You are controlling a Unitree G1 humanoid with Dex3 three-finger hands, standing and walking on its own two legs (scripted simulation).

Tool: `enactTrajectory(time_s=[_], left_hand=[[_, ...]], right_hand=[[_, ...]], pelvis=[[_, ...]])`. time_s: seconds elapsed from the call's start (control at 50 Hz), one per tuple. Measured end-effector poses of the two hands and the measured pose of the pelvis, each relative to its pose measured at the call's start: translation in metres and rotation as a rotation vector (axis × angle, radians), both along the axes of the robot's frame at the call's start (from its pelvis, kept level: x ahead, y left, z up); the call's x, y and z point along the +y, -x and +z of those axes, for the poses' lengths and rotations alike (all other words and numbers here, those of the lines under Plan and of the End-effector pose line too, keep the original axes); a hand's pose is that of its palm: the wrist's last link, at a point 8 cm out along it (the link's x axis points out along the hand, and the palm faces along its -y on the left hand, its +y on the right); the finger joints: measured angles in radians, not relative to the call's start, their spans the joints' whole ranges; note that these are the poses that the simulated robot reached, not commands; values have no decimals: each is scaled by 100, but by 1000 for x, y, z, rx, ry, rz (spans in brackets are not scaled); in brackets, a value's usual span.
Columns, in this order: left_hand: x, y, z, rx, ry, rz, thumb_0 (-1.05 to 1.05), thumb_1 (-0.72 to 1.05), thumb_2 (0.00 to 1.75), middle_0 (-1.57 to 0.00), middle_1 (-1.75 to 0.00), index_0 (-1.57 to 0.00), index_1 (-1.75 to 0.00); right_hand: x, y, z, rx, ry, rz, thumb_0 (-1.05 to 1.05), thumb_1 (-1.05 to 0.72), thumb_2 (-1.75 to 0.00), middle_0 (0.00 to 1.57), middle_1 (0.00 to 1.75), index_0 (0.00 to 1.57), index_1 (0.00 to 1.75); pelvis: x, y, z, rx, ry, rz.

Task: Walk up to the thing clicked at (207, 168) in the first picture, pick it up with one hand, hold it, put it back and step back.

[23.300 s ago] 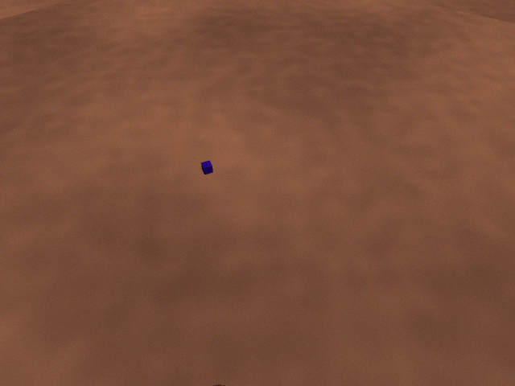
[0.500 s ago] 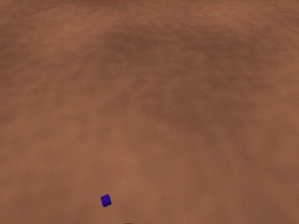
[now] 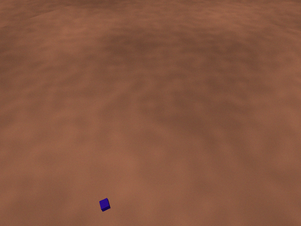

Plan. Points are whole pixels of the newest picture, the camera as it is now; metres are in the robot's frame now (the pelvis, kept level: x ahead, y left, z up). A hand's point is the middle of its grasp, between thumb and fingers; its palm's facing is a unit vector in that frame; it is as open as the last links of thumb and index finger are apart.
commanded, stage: stand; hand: left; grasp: from above
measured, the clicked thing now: (104, 204) +0.41 +0.29 -0.76
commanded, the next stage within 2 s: rise first in 1.06 s
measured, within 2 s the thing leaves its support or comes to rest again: neither
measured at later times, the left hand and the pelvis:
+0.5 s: hand out of the picture +0.08 +0.25 -0.15, palm faces -0.05 -0.94 -0.35, open 7.3 cm; pelvis +0.01 +0.00 +0.00, yaw +0 degrees
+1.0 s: hand out of the picture +0.09 +0.25 -0.15, palm faces -0.05 -0.94 -0.35, open 7.3 cm; pelvis +0.01 +0.00 +0.00, yaw +0 degrees
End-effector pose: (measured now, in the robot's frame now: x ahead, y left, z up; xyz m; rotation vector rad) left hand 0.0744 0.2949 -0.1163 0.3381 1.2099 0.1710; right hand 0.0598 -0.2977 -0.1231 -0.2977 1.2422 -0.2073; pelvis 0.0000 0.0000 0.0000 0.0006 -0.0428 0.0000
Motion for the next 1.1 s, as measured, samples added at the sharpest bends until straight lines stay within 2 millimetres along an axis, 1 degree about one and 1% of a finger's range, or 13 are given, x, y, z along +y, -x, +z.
enactTrajectory(time_s=[0.34,0.58,0.7,0.84,1.1], left_hand=[[2,1,-1,30,-3,10,1,91,90,-21,-30,-21,-30],[1,-8,0,15,-4,8,1,91,90,-21,-30,-21,-30],[1,-11,0,8,-4,8,1,91,90,-21,-30,-21,-30],[1,-12,0,6,-3,7,1,91,90,-21,-30,-21,-30],[3,-8,0,14,-4,10,1,91,90,-21,-30,-21,-30]], right_hand=[[0,-3,-1,19,2,8,0,-90,-90,21,30,21,30],[0,-15,0,-3,3,13,0,-90,-90,21,30,21,30],[0,-18,0,-10,5,15,0,-90,-90,21,30,21,30],[0,-18,1,-14,7,12,0,-90,-90,21,30,21,30],[0,-13,1,-4,9,8,0,-90,-90,21,30,21,30]], pelvis=[[0,-6,0,10,-1,-2],[0,-11,0,9,0,-5],[0,-12,0,9,0,-5],[0,-13,0,7,0,-6],[1,-12,0,6,0,-7]])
